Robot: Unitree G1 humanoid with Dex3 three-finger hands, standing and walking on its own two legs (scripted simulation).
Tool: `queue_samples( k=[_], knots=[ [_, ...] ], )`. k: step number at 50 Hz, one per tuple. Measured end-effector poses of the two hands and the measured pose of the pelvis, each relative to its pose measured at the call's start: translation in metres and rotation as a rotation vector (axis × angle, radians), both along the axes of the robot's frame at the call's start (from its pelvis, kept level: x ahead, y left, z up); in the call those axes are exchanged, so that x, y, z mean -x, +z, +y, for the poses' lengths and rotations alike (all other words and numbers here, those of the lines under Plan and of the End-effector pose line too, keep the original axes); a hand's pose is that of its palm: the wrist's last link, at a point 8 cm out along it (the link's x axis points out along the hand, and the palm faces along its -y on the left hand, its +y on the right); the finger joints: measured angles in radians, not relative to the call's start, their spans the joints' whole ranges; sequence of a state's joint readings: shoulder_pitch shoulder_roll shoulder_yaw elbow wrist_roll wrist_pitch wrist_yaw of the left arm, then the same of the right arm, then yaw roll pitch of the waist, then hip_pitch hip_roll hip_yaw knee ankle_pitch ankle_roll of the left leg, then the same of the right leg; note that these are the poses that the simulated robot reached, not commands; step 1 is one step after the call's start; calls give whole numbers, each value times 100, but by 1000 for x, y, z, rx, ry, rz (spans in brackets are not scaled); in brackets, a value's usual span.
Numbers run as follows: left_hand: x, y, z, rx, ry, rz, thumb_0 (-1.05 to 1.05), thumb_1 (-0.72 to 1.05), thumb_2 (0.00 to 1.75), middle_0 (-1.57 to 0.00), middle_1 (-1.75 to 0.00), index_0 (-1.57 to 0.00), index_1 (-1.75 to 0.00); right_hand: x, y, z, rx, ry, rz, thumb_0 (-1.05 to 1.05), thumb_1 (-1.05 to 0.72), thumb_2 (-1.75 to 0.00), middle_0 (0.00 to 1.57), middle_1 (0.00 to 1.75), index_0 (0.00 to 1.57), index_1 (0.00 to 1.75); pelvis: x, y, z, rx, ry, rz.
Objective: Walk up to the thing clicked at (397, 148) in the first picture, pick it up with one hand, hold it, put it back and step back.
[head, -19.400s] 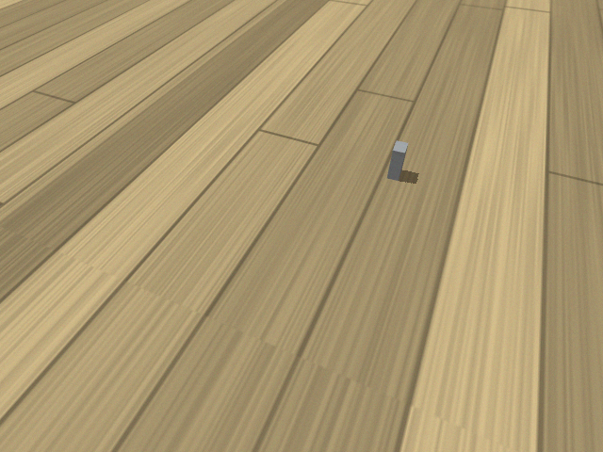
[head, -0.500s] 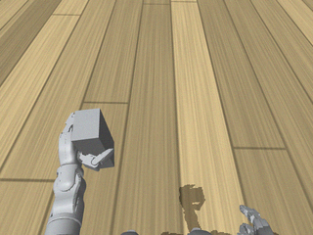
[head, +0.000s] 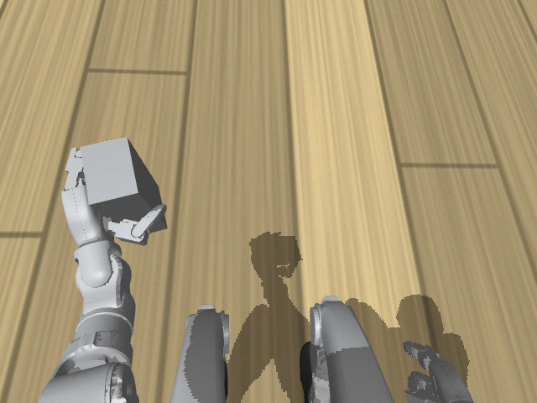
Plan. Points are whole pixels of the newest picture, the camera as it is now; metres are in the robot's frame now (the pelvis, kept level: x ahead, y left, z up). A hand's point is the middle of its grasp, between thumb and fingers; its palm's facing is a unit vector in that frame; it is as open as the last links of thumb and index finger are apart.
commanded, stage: crouch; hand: left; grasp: from the side
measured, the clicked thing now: (130, 193) +0.42 +0.22 -0.04
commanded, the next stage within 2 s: lower in 1.20 s
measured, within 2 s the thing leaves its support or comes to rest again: neither
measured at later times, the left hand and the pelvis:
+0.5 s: hand (152, 232) +0.42 +0.23 -0.23, palm faces +0.31 -0.95 -0.02, open 12.4 cm; pelvis -0.05 +0.00 -0.18, yaw -2 degrees
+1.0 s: hand (160, 241) +0.43 +0.24 -0.32, palm faces +0.28 -0.96 -0.02, open 12.4 cm; pelvis -0.06 +0.01 -0.24, yaw -6 degrees
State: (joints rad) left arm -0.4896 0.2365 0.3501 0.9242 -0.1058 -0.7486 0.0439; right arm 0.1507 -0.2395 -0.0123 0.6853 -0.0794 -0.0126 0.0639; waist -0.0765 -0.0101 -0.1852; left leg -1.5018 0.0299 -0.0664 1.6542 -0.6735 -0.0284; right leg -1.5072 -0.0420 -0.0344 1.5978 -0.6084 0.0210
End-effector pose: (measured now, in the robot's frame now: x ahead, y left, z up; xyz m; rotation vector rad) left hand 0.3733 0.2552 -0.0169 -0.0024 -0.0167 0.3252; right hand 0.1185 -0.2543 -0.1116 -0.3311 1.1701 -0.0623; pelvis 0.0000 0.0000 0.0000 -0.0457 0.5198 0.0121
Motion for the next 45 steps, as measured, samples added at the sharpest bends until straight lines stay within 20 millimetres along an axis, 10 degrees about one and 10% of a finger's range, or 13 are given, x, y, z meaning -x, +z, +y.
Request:
queue_samples(
  k=[23, 45],
  knots=[
    [-11, -198, 23, -11, -1, 31, -4, -56, 123, -34, -99, -39, -105, 71, -162, -13, 68, 33, 158, 0, -91, -91, 20, 30, 20, 30, 48, -168, 2, 32, -15, 44],
    [-20, -290, 29, -2, -38, 51, -3, -55, 121, -33, -98, -38, -105, 106, -212, -6, 122, 99, 261, 0, -90, -91, 20, 30, 21, 30, 59, -237, 12, 97, -38, -35]
  ],
)
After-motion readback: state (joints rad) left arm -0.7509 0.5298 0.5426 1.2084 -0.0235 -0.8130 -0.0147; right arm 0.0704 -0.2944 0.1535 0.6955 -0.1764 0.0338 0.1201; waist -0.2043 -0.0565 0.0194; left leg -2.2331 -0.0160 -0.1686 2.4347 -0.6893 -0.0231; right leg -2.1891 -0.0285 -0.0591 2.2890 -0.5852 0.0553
